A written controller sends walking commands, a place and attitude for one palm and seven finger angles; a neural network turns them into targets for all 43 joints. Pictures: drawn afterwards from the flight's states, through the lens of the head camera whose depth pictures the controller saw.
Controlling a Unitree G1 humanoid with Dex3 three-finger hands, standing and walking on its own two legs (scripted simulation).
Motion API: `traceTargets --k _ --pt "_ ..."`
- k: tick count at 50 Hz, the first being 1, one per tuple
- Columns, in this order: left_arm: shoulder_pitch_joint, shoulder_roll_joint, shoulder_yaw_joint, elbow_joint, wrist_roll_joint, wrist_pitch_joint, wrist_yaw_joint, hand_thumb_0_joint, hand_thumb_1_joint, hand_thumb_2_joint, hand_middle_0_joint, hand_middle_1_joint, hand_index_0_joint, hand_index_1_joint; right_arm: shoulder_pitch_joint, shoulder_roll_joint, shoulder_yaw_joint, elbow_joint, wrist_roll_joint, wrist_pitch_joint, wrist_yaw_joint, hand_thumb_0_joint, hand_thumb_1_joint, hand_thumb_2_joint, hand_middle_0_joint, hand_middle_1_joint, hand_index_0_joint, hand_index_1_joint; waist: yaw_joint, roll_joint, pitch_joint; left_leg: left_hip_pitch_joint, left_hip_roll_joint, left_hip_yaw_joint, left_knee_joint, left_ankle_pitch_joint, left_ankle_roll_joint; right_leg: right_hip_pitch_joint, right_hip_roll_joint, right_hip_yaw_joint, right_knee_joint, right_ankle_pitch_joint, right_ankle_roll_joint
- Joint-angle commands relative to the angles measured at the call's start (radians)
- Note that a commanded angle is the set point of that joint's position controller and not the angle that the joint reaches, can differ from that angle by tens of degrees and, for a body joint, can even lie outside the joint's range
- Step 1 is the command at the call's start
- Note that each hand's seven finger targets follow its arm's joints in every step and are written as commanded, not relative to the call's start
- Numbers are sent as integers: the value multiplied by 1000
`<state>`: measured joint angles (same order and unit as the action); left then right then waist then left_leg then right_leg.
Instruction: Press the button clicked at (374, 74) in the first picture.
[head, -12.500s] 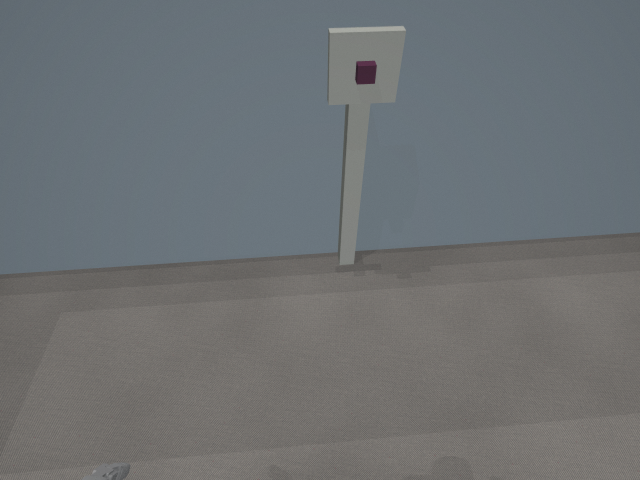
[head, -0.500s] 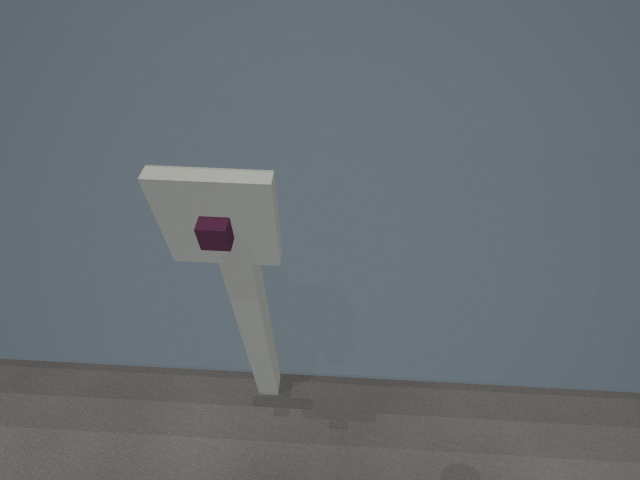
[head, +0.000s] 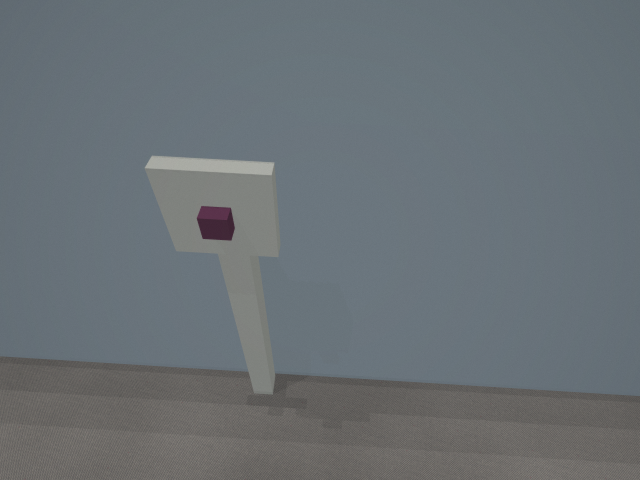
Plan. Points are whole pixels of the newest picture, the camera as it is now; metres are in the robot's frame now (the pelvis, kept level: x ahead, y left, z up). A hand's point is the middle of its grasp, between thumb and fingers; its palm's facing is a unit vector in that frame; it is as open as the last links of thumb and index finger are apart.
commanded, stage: come to a stop and stand still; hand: left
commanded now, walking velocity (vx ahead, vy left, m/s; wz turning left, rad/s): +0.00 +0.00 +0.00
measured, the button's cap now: (217, 221) +0.47 +0.20 +0.05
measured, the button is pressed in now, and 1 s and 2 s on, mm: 0 0 0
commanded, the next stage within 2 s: look again from close up in 0.92 s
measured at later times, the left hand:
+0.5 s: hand out of the picture -0.01 +0.24 -0.18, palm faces +0.03 -0.99 -0.16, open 7.4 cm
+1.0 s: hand out of the picture -0.06 +0.25 -0.18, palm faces +0.01 -0.99 -0.13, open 7.4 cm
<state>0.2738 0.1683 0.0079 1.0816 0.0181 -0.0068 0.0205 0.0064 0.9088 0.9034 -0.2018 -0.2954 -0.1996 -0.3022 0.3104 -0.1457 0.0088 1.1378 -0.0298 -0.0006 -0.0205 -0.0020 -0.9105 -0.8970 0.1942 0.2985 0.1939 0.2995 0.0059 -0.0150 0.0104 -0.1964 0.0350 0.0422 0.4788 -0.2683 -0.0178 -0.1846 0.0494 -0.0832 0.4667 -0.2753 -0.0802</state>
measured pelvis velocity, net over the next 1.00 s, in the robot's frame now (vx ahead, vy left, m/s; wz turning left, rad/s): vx -0.03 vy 0.09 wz -0.01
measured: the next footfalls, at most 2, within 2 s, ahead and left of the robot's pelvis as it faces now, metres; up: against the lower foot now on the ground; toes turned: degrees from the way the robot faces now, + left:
none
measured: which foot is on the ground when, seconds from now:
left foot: down 0.00-1.00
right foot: down 0.00-1.00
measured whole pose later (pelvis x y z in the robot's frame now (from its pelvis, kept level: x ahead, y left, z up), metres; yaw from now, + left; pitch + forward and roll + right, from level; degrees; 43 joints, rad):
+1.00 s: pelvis -0.03 +0.09 +0.00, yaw +0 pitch -2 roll -1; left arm 0.37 0.14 -0.02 1.10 0.03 0.00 0.03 0.01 0.91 0.90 -0.20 -0.30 -0.20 -0.30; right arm 0.32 -0.13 0.01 1.10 -0.01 -0.02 -0.02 0.00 -0.91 -0.90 0.20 0.30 0.20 0.30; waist 0.01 -0.04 0.01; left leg -0.20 -0.09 0.06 0.41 -0.18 0.11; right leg -0.19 -0.07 -0.03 0.43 -0.20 0.04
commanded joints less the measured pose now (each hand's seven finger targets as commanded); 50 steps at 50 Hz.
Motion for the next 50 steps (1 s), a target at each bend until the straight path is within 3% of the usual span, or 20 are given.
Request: traceTargets --k 1,3,4,5,6,7,8,10,12,13,15,16,18,20,23,35,39,42,49,50 --pt "78 74 13 -14 -8 -15 7 0 900 900 -200 -300 -200 -300 72 -54 -1 -13 8 -18 -10 0 -900 -900 200 300 200 300 8 44 120 -58 59 -71 -108 32 41 -64 -147 180 -157 -87 14" --pt "97 66 10 -2 -10 -22 9 0 900 900 -200 -300 -200 -300 81 -52 2 -7 12 -29 -15 0 -900 -900 200 300 200 300 11 37 70 -39 67 -74 -104 123 41 -8 -149 162 -126 48 18" --pt "200 93 12 53 -3 -49 57 0 900 900 -200 -300 -200 -300 -75 -92 -12 -73 26 -36 -10 0 -900 -900 200 300 200 300 58 40 110 -115 42 -8 146 54 5 -18 -236 261 -144 658 100" --pt "189 127 10 49 -2 -65 56 0 900 900 -200 -300 -200 -300 -34 -48 2 -109 31 -30 -8 0 -900 -900 200 300 200 300 0 -10 41 -134 18 -17 176 -23 7 77 -321 280 -99 971 80" --pt "184 121 15 16 1 -68 54 0 900 900 -200 -300 -200 -300 48 -21 -1 -108 28 -30 -11 0 -900 -900 200 300 200 300 -12 -90 -116 -136 18 -48 187 -121 27 210 -329 261 -28 1061 38" --pt "148 115 12 -5 1 -65 50 0 900 900 -200 -300 -200 -300 58 -33 -6 -109 32 -30 -10 0 -900 -900 200 300 200 300 -16 -116 -177 -140 7 -42 170 -115 29 267 -310 216 3 1061 -16" --pt "134 108 13 -20 0 -60 47 0 900 900 -200 -300 -200 -300 53 -34 -9 -107 32 -31 -11 0 -900 -900 200 300 200 300 -14 -77 -180 -106 -8 -31 129 -76 24 239 -288 196 5 977 -38" --pt "101 94 9 -27 -3 -46 43 0 900 900 -200 -300 -200 -300 69 -28 -9 -95 26 -29 -12 0 -900 -900 200 300 200 300 -30 -18 -88 -23 -9 -28 15 50 21 110 -236 157 6 703 -22" --pt "117 52 3 -16 -7 -34 41 0 900 900 -200 -300 -200 -300 82 -59 -11 -86 20 -35 -16 0 -900 -900 200 300 200 300 -16 31 -7 -17 73 -93 -2 290 47 13 -165 128 -4 380 21" --pt "127 42 -3 -11 -6 -27 39 0 900 900 -200 -300 -200 -300 75 -64 -11 -85 19 -38 -17 0 -900 -900 200 300 200 300 -7 86 14 -31 82 -119 -9 350 57 8 -149 125 -6 268 27" --pt "137 37 -5 -2 -3 -18 39 0 900 900 -200 -300 -200 -300 66 -74 -8 -83 19 -38 -18 0 -900 -900 200 300 200 300 1 85 54 -61 93 -151 -37 348 71 -2 -133 114 -22 137 35" --pt "137 35 -6 1 -3 -15 37 0 900 900 -200 -300 -200 -300 68 -81 -9 -87 19 -38 -19 0 -900 -900 200 300 200 300 -1 48 61 -74 93 -158 -54 316 74 3 -131 106 -25 110 40" --pt "128 31 -7 -6 -4 -10 33 0 900 900 -200 -300 -200 -300 62 -91 -11 -93 18 -37 -19 0 -900 -900 200 300 200 300 -2 21 79 -95 86 -171 -98 191 77 -6 -130 101 -31 67 45" --pt "127 34 -8 -15 -1 -4 29 0 900 900 -200 -300 -200 -300 50 -103 -14 -101 16 -35 -15 0 -900 -900 200 300 200 300 3 62 106 -127 86 -194 -155 56 79 -14 -128 95 -30 38 48" --pt "125 39 -7 -29 3 1 24 0 900 900 -200 -300 -200 -300 45 -119 -19 -117 14 -33 -14 0 -900 -900 200 300 200 300 4 42 119 -157 90 -220 -217 -70 84 -12 -124 81 -24 37 52" --pt "135 58 -8 -37 5 1 19 0 900 900 -200 -300 -200 -300 47 -140 -22 -115 17 -38 -13 0 -900 -900 200 300 200 300 1 39 62 -88 92 -236 -253 -51 77 -13 -136 84 -48 61 56" --pt "146 51 -10 -25 4 1 19 0 900 900 -200 -300 -200 -300 50 -134 -21 -101 19 -36 -14 0 -900 -900 200 300 200 300 1 47 75 -92 91 -238 -270 -76 68 -20 -137 89 -50 63 57" --pt "152 50 -10 -19 4 -3 21 0 900 900 -200 -300 -200 -300 56 -127 -20 -92 20 -36 -13 0 -900 -900 200 300 200 300 0 11 63 -88 86 -227 -253 -49 73 -4 -144 92 -64 79 57" --pt "176 36 -14 -4 5 -3 24 0 900 900 -200 -300 -200 -300 56 -112 -22 -70 21 -31 -10 0 -900 -900 200 300 200 300 1 42 96 -113 81 -216 -271 -117 68 -15 -145 93 -68 68 60" --pt "178 39 -13 -3 6 -4 24 0 900 900 -200 -300 -200 -300 55 -116 -22 -71 22 -31 -10 0 -900 -900 200 300 200 300 2 18 95 -117 82 -218 -263 -114 72 -9 -146 94 -74 69 60"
